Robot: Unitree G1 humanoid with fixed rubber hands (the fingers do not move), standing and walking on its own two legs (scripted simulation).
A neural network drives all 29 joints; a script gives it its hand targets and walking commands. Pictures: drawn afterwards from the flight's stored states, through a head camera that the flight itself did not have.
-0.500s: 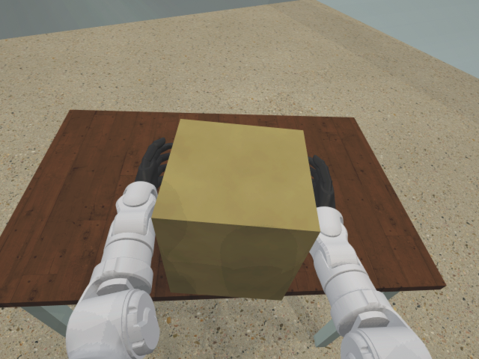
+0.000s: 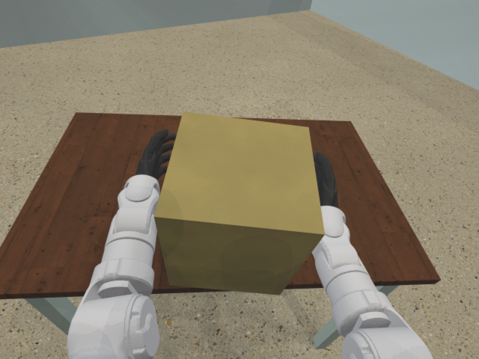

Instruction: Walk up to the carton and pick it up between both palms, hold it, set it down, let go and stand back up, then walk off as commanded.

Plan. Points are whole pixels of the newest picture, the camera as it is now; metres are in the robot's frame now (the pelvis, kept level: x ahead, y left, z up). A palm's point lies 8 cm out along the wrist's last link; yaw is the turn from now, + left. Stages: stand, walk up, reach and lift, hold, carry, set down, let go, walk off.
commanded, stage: reach and lift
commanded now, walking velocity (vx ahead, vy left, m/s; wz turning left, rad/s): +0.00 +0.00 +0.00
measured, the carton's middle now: (235, 210) +0.36 +0.02 +0.06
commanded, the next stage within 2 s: none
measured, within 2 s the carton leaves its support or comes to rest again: neither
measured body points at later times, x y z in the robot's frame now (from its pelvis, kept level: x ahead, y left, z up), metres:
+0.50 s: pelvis -0.01 +0.00 +0.00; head -0.03 +0.04 +0.45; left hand +0.40 +0.18 +0.15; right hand +0.38 -0.12 +0.15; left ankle +0.03 +0.11 -0.75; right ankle -0.02 -0.13 -0.75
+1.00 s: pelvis -0.01 +0.00 +0.00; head -0.06 +0.04 +0.44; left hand +0.39 +0.17 +0.18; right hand +0.38 -0.13 +0.19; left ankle +0.03 +0.11 -0.75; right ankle -0.02 -0.13 -0.75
